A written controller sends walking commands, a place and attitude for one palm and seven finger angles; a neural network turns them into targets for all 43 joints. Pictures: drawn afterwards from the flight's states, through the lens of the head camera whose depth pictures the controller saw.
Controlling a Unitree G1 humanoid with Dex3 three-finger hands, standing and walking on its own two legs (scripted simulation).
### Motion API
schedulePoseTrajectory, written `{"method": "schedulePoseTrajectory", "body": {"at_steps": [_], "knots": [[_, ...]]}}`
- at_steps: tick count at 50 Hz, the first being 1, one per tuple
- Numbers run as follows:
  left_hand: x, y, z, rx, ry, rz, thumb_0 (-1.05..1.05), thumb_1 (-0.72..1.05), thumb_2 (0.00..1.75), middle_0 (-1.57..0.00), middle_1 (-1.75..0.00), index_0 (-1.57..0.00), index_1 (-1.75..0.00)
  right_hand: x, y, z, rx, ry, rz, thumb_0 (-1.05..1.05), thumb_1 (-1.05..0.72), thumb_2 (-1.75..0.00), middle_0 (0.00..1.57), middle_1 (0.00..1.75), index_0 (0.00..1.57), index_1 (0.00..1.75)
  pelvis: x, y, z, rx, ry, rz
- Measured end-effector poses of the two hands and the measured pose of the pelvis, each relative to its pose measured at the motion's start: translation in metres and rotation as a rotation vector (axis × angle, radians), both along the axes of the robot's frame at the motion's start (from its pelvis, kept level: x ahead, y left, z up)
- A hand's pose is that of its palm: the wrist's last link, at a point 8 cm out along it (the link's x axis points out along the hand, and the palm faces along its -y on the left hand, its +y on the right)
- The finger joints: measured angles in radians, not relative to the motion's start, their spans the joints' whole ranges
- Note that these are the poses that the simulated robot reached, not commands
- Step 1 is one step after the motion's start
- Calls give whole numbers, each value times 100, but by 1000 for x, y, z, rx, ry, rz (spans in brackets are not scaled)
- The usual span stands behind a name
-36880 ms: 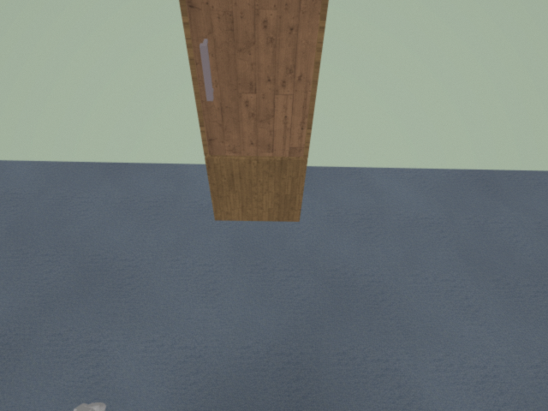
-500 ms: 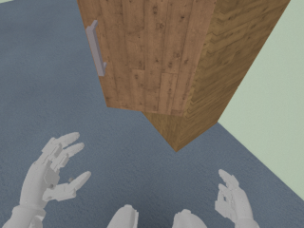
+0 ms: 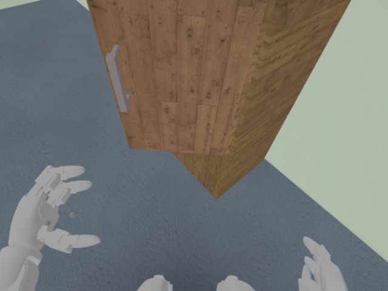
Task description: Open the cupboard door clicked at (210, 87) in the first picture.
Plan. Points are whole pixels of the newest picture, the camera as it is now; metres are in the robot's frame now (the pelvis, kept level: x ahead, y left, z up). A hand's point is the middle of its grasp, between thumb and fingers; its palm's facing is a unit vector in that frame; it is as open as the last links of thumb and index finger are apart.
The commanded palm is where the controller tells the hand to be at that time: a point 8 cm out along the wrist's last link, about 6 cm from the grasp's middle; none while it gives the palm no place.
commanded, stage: raise the hand with hooked fingers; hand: left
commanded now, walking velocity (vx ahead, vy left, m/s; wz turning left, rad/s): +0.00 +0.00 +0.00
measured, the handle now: (120, 80) +0.59 +0.23 +0.06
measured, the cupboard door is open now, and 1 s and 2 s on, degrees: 46 46 46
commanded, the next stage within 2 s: move the hooked fingers beside the handle in 0.96 s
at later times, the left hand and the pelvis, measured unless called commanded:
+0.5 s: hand (47, 177) +0.30 +0.29 +0.08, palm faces +0.02 -1.00 -0.03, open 14.0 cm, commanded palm +0.27 +0.33 +0.08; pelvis +0.01 +0.01 +0.01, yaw +0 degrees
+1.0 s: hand (56, 177) +0.30 +0.27 +0.08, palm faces +0.02 -1.00 -0.03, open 14.0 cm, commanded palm +0.27 +0.32 +0.08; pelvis +0.01 +0.00 +0.02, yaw -1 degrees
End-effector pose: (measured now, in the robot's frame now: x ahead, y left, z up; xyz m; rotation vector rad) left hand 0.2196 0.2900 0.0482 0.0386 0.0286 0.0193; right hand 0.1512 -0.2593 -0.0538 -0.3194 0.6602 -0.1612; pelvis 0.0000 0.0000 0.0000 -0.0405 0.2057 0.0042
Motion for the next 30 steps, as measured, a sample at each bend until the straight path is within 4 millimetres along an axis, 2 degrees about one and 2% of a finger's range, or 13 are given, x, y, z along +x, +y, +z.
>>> {"method": "schedulePoseTrajectory", "body": {"at_steps": [7,14,18,25,30], "knots": [[12,17,10,3,0,2,0,-39,34,-29,-112,-29,-113,19,30,5,46,-33,64,1,-91,-90,20,30,20,30,2,6,5,-6,-12,4],[27,34,20,1,2,9,-1,-47,31,-30,-118,-30,-118,18,45,1,71,-1,87,1,-91,-90,20,30,20,30,4,11,8,-8,-19,5],[36,42,24,-1,6,7,-1,-49,30,-30,-119,-30,-120,11,43,-2,65,32,75,1,-91,-90,21,30,20,30,5,12,10,-9,-20,4],[54,52,32,-6,4,2,-1,-50,30,-30,-120,-30,-120,-6,28,-1,34,84,31,1,-91,-90,21,30,20,30,6,12,14,-6,-22,-3],[61,50,30,-26,12,-12,-1,-50,30,-30,-120,-30,-120,-16,17,2,15,104,2,2,-91,-90,20,30,20,30,8,11,16,-4,-17,-9]]}}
